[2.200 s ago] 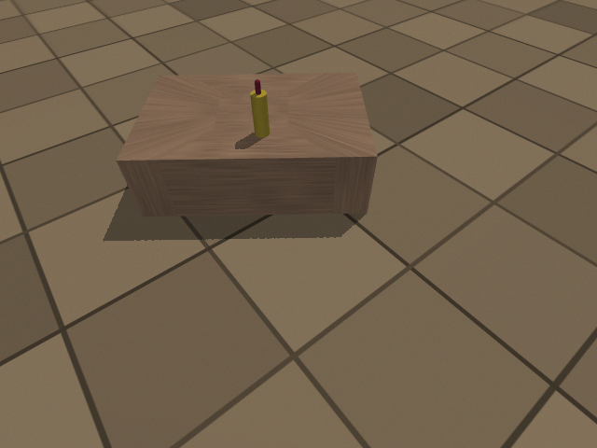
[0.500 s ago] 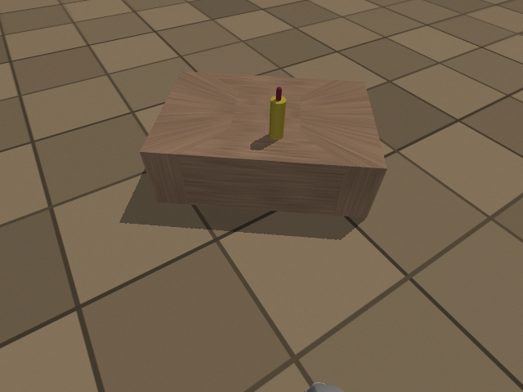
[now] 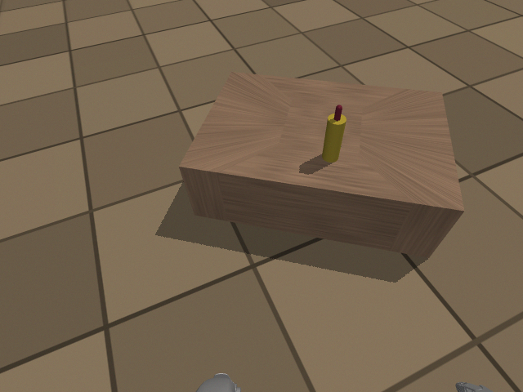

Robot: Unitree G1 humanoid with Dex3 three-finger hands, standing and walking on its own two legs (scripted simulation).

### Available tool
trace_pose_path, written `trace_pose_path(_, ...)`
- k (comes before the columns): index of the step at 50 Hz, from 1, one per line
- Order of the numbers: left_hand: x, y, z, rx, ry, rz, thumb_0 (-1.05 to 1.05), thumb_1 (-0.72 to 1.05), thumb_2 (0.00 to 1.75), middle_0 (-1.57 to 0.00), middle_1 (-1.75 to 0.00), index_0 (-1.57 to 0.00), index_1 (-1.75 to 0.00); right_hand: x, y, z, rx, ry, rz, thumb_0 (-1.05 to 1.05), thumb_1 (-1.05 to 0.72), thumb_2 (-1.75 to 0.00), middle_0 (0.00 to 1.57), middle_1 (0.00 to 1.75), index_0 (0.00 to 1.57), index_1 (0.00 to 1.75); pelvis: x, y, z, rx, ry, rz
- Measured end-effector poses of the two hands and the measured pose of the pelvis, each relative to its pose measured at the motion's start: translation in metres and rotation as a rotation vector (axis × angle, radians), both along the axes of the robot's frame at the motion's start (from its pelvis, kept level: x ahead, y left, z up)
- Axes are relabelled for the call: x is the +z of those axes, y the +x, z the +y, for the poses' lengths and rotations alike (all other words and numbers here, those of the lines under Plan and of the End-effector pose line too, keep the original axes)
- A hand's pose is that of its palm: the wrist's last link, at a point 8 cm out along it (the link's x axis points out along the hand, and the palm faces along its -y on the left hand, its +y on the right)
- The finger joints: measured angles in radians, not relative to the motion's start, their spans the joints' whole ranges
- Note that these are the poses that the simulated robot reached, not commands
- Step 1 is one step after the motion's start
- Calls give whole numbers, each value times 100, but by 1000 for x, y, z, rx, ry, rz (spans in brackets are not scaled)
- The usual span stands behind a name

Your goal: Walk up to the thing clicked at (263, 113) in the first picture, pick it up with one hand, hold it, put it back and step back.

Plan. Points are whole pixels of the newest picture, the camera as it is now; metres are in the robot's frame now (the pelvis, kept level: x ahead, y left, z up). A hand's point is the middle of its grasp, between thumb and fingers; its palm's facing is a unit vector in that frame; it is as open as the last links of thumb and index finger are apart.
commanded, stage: walk up
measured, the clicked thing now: (334, 133) +1.03 -0.21 -0.32
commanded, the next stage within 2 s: none
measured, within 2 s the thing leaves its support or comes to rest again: neither
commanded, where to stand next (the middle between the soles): +0.46 +0.07 m, yaw -4 degrees
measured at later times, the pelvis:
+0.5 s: pelvis +0.20 +0.05 +0.00, yaw -2 degrees
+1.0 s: pelvis +0.34 +0.10 -0.02, yaw -2 degrees
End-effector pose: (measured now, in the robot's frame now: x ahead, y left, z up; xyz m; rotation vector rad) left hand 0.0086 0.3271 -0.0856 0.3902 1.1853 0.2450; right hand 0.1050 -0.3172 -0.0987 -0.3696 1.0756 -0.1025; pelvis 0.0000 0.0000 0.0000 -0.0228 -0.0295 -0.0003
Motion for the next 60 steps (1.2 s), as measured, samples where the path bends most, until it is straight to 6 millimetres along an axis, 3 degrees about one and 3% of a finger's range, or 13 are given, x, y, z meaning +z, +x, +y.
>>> trace_pose_path(5,-29,30,32,19,-15,54,1,90,90,-21,-30,-21,-30,4,66,26,26,-39,-63,0,-90,-90,20,30,20,30,-17,48,27,6,5,-4)
trace_pose_path(8,-37,61,41,17,-29,70,1,90,90,-20,-30,-21,-30,9,87,41,2,-40,-101,0,-90,-90,20,30,21,30,-16,70,39,8,1,-11)
trace_pose_path(13,-29,123,45,-24,-60,16,1,91,90,-20,-30,-21,-30,19,97,58,-42,-31,-78,0,-90,-90,20,30,21,30,-3,107,49,-3,13,-13)
trace_pose_path(18,-19,177,45,-56,-62,-4,1,91,90,-20,-30,-21,-30,15,101,61,-74,-20,-25,0,-90,-90,20,30,21,30,3,143,53,-10,26,-11)
trace_pose_path(24,-8,245,37,-100,-28,-22,1,90,90,-20,-30,-21,-30,-5,108,50,-131,3,51,0,-90,-90,20,30,21,30,-2,189,48,-24,41,-8)
trace_pose_path(29,-6,300,27,-120,17,-106,0,90,90,-20,-30,-21,-30,-32,132,39,-146,20,109,0,-90,-90,20,30,21,30,-16,225,36,-22,19,-19)
trace_pose_path(34,7,323,24,-101,21,-141,0,90,90,-20,-30,-21,-30,-31,178,42,-109,33,109,1,-90,-90,20,30,21,30,-8,251,38,-16,21,-22)
trace_pose_path(39,11,333,38,-94,20,-106,0,90,90,-21,-30,-21,-30,-19,223,48,-83,28,72,0,-90,-90,20,30,21,30,-2,278,48,-16,18,-15)
trace_pose_path(43,2,341,61,-75,12,-70,0,90,90,-21,-30,-21,-30,-11,255,58,-72,-6,57,0,-90,-90,20,30,21,30,-4,302,64,-17,10,-11)
trace_pose_path(47,-22,356,88,-57,-1,-25,0,90,90,-21,-30,-21,-30,-9,286,74,-83,-61,25,0,-90,-90,20,30,21,30,-16,329,86,-19,11,-11)
trace_pose_path(54,-39,396,97,-65,-41,36,1,90,90,-20,-30,-21,-30,4,311,105,-105,-66,1,0,-90,-90,20,30,21,30,-10,355,102,-41,11,-8)
trace_pose_path(60,-40,423,91,-78,-46,50,0,91,90,-20,-30,-21,-30,-5,321,105,-122,-66,22,0,-90,-90,20,30,21,30,-12,370,104,-55,14,-6)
